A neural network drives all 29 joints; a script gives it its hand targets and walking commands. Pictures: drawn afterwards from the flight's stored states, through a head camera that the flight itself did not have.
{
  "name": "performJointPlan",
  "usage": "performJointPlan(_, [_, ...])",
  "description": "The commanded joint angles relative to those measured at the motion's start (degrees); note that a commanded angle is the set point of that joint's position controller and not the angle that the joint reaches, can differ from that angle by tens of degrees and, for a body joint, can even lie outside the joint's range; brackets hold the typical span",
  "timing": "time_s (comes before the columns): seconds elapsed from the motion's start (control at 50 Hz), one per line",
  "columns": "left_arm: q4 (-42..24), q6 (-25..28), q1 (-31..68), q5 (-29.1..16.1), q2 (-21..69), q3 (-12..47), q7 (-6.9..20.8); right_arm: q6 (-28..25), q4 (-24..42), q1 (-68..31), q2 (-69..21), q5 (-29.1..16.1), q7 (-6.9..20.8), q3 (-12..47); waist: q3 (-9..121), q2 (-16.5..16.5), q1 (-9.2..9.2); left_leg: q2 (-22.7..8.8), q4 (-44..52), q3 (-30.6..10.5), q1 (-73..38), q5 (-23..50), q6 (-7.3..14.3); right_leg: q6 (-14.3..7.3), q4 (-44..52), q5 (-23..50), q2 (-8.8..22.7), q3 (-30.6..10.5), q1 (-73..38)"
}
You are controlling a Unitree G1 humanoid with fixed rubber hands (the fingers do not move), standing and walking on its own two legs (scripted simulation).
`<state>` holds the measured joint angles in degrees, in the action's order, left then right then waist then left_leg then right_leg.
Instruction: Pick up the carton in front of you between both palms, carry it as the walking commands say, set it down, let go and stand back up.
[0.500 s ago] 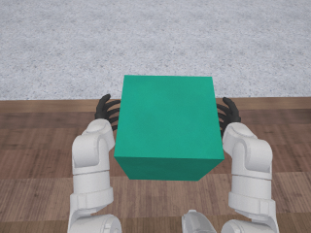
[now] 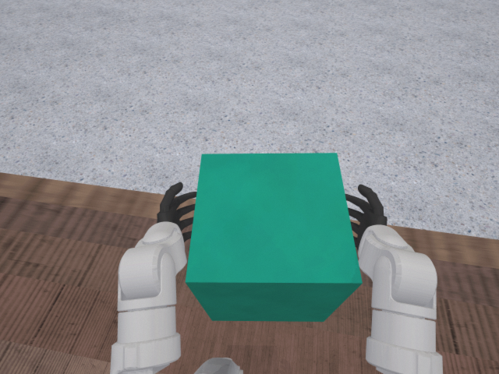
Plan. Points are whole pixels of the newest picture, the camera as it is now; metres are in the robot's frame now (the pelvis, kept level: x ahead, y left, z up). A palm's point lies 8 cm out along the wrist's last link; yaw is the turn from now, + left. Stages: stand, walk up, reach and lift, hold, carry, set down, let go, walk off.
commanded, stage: carry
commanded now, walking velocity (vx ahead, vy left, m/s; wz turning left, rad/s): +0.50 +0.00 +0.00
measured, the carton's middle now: (268, 245) +0.33 +0.03 +0.01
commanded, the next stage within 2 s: none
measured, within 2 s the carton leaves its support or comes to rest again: neither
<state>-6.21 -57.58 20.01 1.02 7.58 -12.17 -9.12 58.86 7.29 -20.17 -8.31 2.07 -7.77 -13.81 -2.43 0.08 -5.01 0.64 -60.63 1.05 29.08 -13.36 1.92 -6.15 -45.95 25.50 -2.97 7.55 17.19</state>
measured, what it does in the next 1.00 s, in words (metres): goes down: left foot 0.20 m lower, then right foot 0.12 m lower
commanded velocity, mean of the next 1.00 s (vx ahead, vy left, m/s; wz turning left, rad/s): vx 0.50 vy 0.00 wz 0.00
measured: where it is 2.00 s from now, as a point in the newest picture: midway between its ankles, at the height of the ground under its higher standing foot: (299, 202)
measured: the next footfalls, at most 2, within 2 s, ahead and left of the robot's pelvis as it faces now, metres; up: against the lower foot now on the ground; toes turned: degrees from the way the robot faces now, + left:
left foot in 0.16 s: +0.28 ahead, +0.03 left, -0.20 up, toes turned -4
right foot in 0.60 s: +0.64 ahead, -0.12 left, -0.31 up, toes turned -5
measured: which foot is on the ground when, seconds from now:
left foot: up 0.00-0.14, down 0.16-0.62, up 0.64-1.00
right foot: down 0.00-0.16, up 0.18-0.58, down 0.60-1.00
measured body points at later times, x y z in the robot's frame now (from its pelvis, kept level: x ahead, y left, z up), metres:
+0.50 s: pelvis +0.38 -0.02 -0.22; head +0.44 -0.03 +0.22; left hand +0.73 +0.09 -0.17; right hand +0.69 -0.22 -0.16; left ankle +0.24 +0.03 -0.90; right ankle +0.52 -0.15 -0.91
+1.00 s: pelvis +0.73 -0.09 -0.33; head +0.75 -0.10 +0.12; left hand +1.06 +0.05 -0.26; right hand +1.05 -0.25 -0.27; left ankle +0.90 +0.05 -1.02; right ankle +0.60 -0.11 -1.02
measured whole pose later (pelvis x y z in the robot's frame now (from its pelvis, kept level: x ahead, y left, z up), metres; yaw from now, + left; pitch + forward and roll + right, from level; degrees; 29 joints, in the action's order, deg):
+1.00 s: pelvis +0.73 -0.09 -0.33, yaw -4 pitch +4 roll +1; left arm -0.3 -47.8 18.2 -1.8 6.5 -8.6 -10.2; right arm 48.3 5.9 -13.8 -7.3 1.5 -9.4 -12.1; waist 2.5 -0.5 -5.1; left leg -2.4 -38.5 0.4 38.9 11.4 2.6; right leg -8.4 -47.0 -36.8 -6.5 3.7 14.3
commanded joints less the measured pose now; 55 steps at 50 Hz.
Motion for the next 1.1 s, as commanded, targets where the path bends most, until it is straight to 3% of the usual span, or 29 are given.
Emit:
performJointPlan(0.0, [-5.4,2.5,39.1,-18.1,46.3,43.6,4.1,-4.0,0.0,-27.3,-38.5,-5.2,0.0,32.2,16.4,-3.7,0.95,2.8,27.3,7.0,-6.5,26.6,-1.2,-1.3,5.1,-8.7,4.6,-12.4,-4.7])
performJointPlan(0.06, [-2.8,2.5,34.6,-17.9,43.4,42.5,3.1,-3.5,0.5,-23.3,-33.8,-3.5,-0.9,31.4,21.6,-0.6,7.34,5.5,25.8,7.2,-27.8,33.5,2.3,0.1,-11.9,-1.0,5.6,-5.8,6.3])
performJointPlan(0.1, [-0.7,1.1,31.1,-14.5,38.6,37.4,1.7,-2.6,0.0,-21.0,-32.3,-3.2,-1.8,32.1,19.2,-1.6,9.49,-0.1,44.0,-0.4,-26.0,45.4,3.6,3.6,-30.1,-27.4,2.7,-1.1,3.7])
performJointPlan(0.12, [2.3,-0.1,28.5,-12.5,36.7,34.1,0.7,-2.0,-1.0,-20.9,-29.8,-3.6,-2.2,31.7,14.4,-3.8,9.0,-1.5,54.9,0.9,-23.4,57.4,3.0,3.5,-33.1,-44.0,0.6,0.6,0.6])
performJointPlan(0.14, [4.5,-1.0,26.7,-10.4,34.6,31.7,-0.5,-1.4,-1.9,-21.2,-27.7,-4.0,-2.6,31.2,12.7,-1.8,8.18,-5.8,54.0,-2.2,-26.7,57.4,3.0,1.7,-36.7,-58.5,0.5,-0.5,2.6])
performJointPlan(0.16, [5.3,-1.9,27.4,-8.8,31.8,28.8,-1.5,-0.9,-0.5,-24.7,-24.8,-5.8,-3.0,30.0,19.0,-8.5,5.72,-15.8,27.4,-11.0,-44.5,76.9,3.8,2.7,-45.8,-73.3,-0.1,-4.1,19.7])
performJointPlan(0.18, [2.8,-2.6,30.4,-9.6,31.4,26.8,-2.1,-1.1,3.2,-29.3,-26.1,-10.4,-3.8,30.2,24.2,-16.6,11.77,-21.6,19.4,-28.6,-63.7,93.5,12.6,4.1,-56.3,-77.2,-5.1,-9.3,44.4])
performJointPlan(0.2, [0.8,-2.7,28.6,-10.7,33.5,27.8,-2.3,-1.0,4.2,-29.7,-27.3,-11.9,-4.2,30.1,32.1,-11.3,15.11,-27.7,19.9,-39.8,-68.0,66.3,23.1,2.8,-56.3,-71.0,-1.4,-16.8,53.3])
performJointPlan(0.22, [-2.0,-1.8,29.8,-11.0,32.2,26.4,-2.3,-1.0,6.6,-33.7,-32.0,-15.0,-3.7,32.5,32.1,-1.0,13.3,-26.1,24.0,-44.1,-57.8,40.9,24.0,3.1,-51.4,-67.7,1.1,-17.0,49.2])
performJointPlan(0.24, [-1.0,-0.8,30.8,-9.1,31.9,24.0,-2.1,-1.0,7.3,-37.6,-36.5,-16.2,-2.6,36.2,28.6,10.3,11.18,-20.6,28.5,-37.5,-47.0,35.2,17.1,3.7,-44.2,-67.1,2.4,-13.2,41.2])
performJointPlan(0.28, [-4.4,2.5,34.7,-6.7,36.1,24.1,-1.1,-3.4,11.2,-46.2,-45.4,-22.2,0.2,43.2,31.4,3.7,9.62,-20.2,27.3,-37.9,-37.5,32.5,13.6,2.8,-38.7,-58.5,4.7,-12.7,34.5])
performJointPlan(0.32, [-5.8,4.7,35.6,-5.9,37.3,25.2,-0.6,-5.1,11.1,-49.3,-47.3,-24.6,1.7,45.7,27.7,-0.2,9.21,-13.8,26.5,-28.8,-26.9,27.1,12.0,2.8,-25.6,-44.9,6.0,-11.7,29.0])
performJointPlan(0.38, [-4.0,6.7,29.9,-4.5,37.4,27.2,-0.4,-7.0,7.2,-41.2,-47.1,-23.2,2.5,46.1,29.4,-5.6,9.75,-9.2,23.3,-18.1,-25.1,42.7,11.0,2.0,-15.7,-28.0,4.2,-6.9,19.9])
performJointPlan(0.46, [-2.1,8.2,24.1,-4.0,39.2,31.9,0.7,-8.5,0.8,-30.3,-46.8,-18.6,3.0,45.6,26.8,-3.2,13.39,-3.1,13.6,-13.4,-38.7,40.8,9.1,2.1,6.3,-15.5,1.4,-3.7,28.6])
performJointPlan(0.5, [-1.7,8.6,23.7,-4.6,39.0,33.4,1.2,-9.3,-1.4,-26.6,-44.9,-16.7,2.5,43.4,20.6,0.2,14.66,0.4,12.2,-9.9,-27.9,24.6,6.6,4.3,23.7,-2.3,-1.1,-0.3,12.9])
performJointPlan(0.54, [-1.8,8.6,22.7,-4.7,37.3,33.4,1.0,-9.6,-1.9,-25.4,-43.0,-15.3,1.9,42.3,21.0,-4.7,9.91,-1.4,2.7,-8.8,-24.5,31.9,5.4,4.1,25.3,-1.5,-0.3,-0.3,1.1])
performJointPlan(0.56, [-2.4,8.4,22.1,-4.5,36.6,33.6,0.7,-9.4,-1.7,-25.2,-42.3,-14.7,1.6,42.3,24.7,-5.8,4.11,-1.9,-5.9,-6.1,-20.6,37.3,4.5,3.6,25.4,-3.0,-0.2,1.9,-9.6])
performJointPlan(0.58, [-3.0,8.1,22.9,-4.5,35.9,33.1,0.6,-9.2,-1.4,-25.7,-41.4,-13.6,1.3,40.5,26.3,-1.7,0.47,-0.3,-21.9,-1.7,-13.1,23.0,2.7,1.8,22.8,-5.9,3.8,-1.4,-19.6])
performJointPlan(0.6, [-0.6,7.9,21.5,-4.6,34.5,33.1,0.2,-8.9,-2.5,-25.2,-40.8,-12.7,0.9,38.9,29.8,10.7,2.11,4.2,-35.8,0.1,6.5,-23.0,-0.4,-6.5,7.3,19.7,18.9,-18.6,-37.1])
performJointPlan(0.62, [-0.5,7.4,19.0,-5.7,33.7,33.1,-0.1,-8.5,-2.7,-22.6,-38.2,-11.2,0.0,37.4,34.9,9.3,0.18,5.6,-42.1,-2.5,16.8,-27.4,-1.6,-11.2,5.0,21.5,22.8,-30.1,-45.6])
performJointPlan(0.64, [-1.7,7.2,20.4,-8.0,34.2,34.2,-0.2,-8.3,-2.7,-20.5,-37.4,-9.7,-0.8,35.5,37.3,7.4,-2.22,4.5,-40.9,-3.3,21.3,-24.8,-1.4,-15.7,10.0,-2.9,25.5,-38.9,-45.3])
performJointPlan(0.66, [-2.3,7.3,22.7,-10.0,37.0,36.3,0.0,-8.5,-2.3,-21.1,-37.3,-8.3,-1.4,33.8,33.3,2.3,-1.76,2.7,-34.7,-3.1,22.3,-23.2,-1.1,-15.4,15.5,-17.8,23.6,-41.2,-37.1])
performJointPlan(0.72, [-3.4,8.4,33.6,-16.1,43.4,41.3,2.4,-10.3,-3.2,-23.4,-38.2,-5.2,-1.9,30.1,27.5,-3.4,1.3,-1.1,-21.7,-6.5,16.2,-22.0,-0.1,-12.8,13.3,-20.2,19.2,-37.0,-18.1])
performJointPlan(0.84, [-0.2,10.5,29.8,-16.3,45.1,40.8,4.1,-13.0,-0.6,-24.2,-40.3,-5.8,-1.2,33.5,28.7,7.2,1.53,-2.8,-4.1,-1.3,12.1,2.5,-0.2,-8.4,10.1,5.4,15.7,-23.0,-15.5])
performJointPlan(0.92, [0.3,10.4,23.4,-12.9,40.3,37.7,2.8,-12.6,1.3,-24.2,-38.3,-7.4,-1.3,36.2,21.7,2.1,-1.71,-0.6,19.5,3.1,15.8,26.2,0.6,-3.4,4.8,-9.9,5.9,-15.2,-17.6])
performJointPlan(0.98, [-1.3,9.5,22.3,-11.6,37.8,36.7,1.4,-11.0,2.3,-22.9,-36.2,-7.6,-1.9,35.8,18.9,4.6,-2.46,2.4,32.0,6.3,2.7,34.3,0.9,-2.0,3.3,-13.7,3.8,-11.8,-11.1])
performJointPlan(1.0, [-1.1,9.0,21.9,-11.3,36.9,36.3,1.0,-10.3,2.3,-22.3,-34.9,-7.5,-2.1,35.4,17.9,5.2,-2.38,2.6,33.4,6.3,-0.8,37.0,1.3,-2.0,1.5,-15.0,4.0,-11.0,-9.2])
performJointPlan(1.04, [-0.5,8.1,21.8,-11.0,34.9,35.7,0.5,-8.9,1.3,-21.7,-32.4,-7.0,-2.4,33.9,22.6,7.1,4.88,3.2,25.2,8.1,-14.5,34.1,3.0,0.0,-9.2,-7.0,5.9,-7.8,-5.1])
performJointPlan(1.08, [-1.3,6.9,25.4,-10.8,33.3,34.8,0.0,-7.5,0.6,-21.0,-30.2,-6.7,-2.7,33.3,23.2,-1.9,15.64,1.1,32.9,6.9,-28.6,27.6,6.0,3.3,-39.2,-4.5,4.8,-1.6,2.8])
